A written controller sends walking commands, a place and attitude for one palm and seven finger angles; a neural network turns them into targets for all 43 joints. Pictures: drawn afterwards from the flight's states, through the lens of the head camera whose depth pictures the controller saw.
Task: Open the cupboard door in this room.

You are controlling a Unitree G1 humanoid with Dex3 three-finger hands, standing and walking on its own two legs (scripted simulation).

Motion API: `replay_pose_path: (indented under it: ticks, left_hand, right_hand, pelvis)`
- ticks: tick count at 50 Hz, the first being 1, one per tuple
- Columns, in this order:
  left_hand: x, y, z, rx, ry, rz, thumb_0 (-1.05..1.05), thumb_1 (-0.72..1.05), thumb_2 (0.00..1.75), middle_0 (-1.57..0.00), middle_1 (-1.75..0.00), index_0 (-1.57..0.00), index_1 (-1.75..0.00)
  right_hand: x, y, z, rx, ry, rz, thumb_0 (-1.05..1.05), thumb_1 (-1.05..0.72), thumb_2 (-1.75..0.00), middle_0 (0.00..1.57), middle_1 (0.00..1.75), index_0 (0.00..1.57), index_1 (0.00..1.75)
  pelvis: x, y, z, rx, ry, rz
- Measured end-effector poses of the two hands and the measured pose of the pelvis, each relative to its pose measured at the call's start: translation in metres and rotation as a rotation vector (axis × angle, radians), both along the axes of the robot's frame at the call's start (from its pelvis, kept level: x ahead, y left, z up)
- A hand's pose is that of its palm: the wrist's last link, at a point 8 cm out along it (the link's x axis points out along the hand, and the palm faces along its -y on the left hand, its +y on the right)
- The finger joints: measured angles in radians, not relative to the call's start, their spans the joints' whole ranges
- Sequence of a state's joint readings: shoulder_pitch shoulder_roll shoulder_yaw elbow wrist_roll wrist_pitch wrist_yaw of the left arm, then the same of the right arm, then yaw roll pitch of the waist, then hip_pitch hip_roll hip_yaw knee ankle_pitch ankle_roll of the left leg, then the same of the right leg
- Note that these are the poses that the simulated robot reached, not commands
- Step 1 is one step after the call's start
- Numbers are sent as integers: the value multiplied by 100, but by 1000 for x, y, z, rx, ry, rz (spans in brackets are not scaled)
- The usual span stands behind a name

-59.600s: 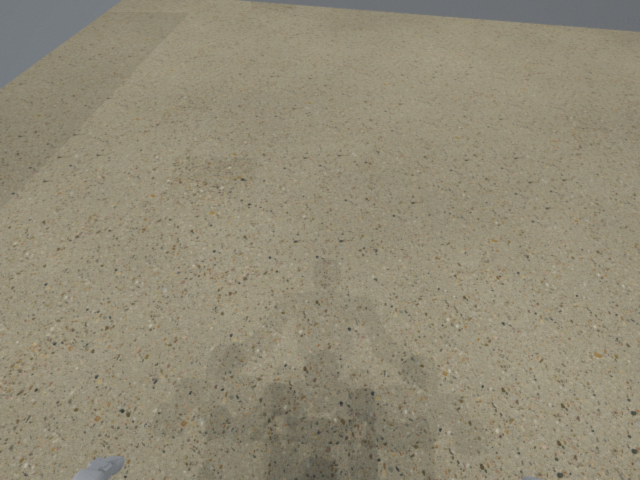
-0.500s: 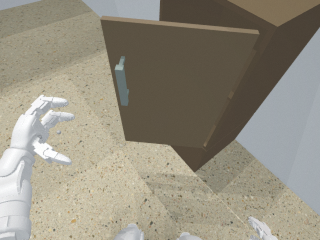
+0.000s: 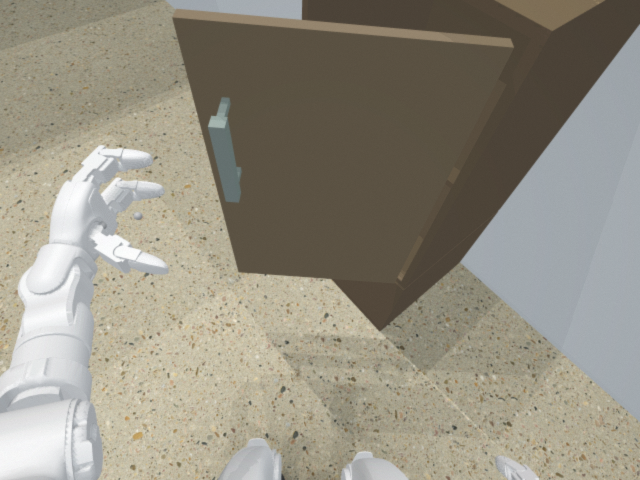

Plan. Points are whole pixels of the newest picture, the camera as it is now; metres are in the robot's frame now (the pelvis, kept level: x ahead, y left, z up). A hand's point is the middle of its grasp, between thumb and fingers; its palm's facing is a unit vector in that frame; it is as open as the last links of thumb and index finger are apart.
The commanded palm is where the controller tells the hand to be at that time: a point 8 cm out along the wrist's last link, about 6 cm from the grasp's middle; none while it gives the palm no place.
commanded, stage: move the hooked fingers beside the handle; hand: left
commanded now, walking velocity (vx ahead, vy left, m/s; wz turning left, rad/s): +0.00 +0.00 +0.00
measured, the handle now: (229, 153) +0.53 +0.13 +0.06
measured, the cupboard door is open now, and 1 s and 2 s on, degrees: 47 47 47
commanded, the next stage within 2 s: slide the fingers in behind the handle in 1.34 s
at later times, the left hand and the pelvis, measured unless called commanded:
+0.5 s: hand (176, 177) +0.49 +0.19 +0.06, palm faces -0.05 -1.00 +0.00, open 14.0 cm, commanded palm +0.47 +0.24 +0.06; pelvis +0.00 +0.00 -0.01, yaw -1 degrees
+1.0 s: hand (179, 177) +0.49 +0.19 +0.06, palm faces -0.05 -1.00 +0.00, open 14.0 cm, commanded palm +0.46 +0.23 +0.06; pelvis +0.01 +0.01 -0.01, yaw -1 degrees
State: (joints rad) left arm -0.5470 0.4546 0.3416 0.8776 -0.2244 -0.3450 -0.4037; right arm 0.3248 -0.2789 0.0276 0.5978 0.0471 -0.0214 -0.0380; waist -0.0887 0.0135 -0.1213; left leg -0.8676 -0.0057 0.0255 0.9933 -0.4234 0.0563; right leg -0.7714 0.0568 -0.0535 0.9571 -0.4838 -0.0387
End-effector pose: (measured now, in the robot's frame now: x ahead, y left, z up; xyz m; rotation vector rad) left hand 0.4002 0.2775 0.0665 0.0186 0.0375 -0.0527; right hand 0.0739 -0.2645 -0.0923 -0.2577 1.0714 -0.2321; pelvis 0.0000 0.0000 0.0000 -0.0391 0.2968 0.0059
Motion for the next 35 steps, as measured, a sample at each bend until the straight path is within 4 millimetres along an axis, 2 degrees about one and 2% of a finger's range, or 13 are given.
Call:
replay_pose_path:
  ticks: [11, 26, 31, 35]
  left_hand:
    - [25, -7, -5, -3, 2, 7, -1, -50, 30, -30, -120, -30, -120]
    - [71, -34, -7, -15, -6, 7, -1, -50, 30, -30, -120, -30, -120]
    - [80, -33, -7, -18, 2, 13, -1, -50, 30, -30, -120, -30, -120]
    - [80, -28, -10, -5, 10, 14, -1, -50, 30, -30, -120, -30, -120]
  right_hand:
    - [-30, -3, -8, -2, 106, -45, 1, -91, -90, 20, 29, 20, 30]
    - [-65, 1, -16, 6, 207, -101, 1, -91, -90, 20, 29, 20, 30]
    - [-76, 3, -16, 15, 240, -120, 1, -91, -90, 20, 29, 20, 30]
    - [-82, 5, -14, 21, 261, -133, 1, -91, -90, 20, 29, 20, 30]
  pelvis:
    - [-1, 0, -5, -4, 24, -5]
    - [-2, 2, -13, -10, 73, -20]
    - [0, 2, -14, -11, 82, -28]
    - [1, 2, -14, -12, 85, -33]
